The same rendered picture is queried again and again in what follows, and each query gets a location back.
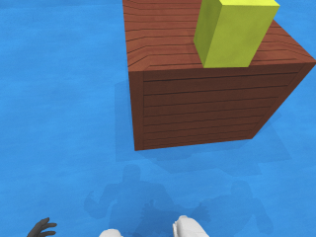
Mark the carton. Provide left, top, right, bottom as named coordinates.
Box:
left=194, top=0, right=280, bottom=68

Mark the pedestal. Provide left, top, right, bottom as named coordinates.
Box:
left=122, top=0, right=316, bottom=151

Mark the robot left hand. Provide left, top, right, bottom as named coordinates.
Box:
left=27, top=217, right=57, bottom=237

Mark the right robot thigh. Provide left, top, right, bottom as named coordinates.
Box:
left=172, top=217, right=209, bottom=237

